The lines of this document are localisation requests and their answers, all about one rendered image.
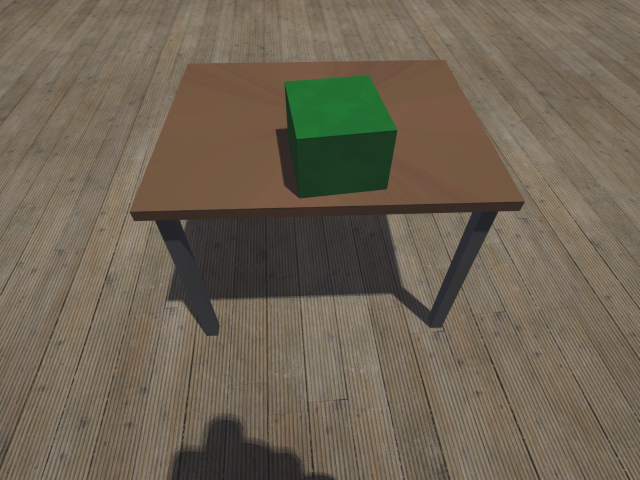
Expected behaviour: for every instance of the table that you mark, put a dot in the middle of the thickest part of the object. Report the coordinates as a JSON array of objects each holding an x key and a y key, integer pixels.
[{"x": 224, "y": 153}]

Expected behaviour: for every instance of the carton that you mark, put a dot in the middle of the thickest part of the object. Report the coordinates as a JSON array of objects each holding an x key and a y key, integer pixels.
[{"x": 340, "y": 134}]

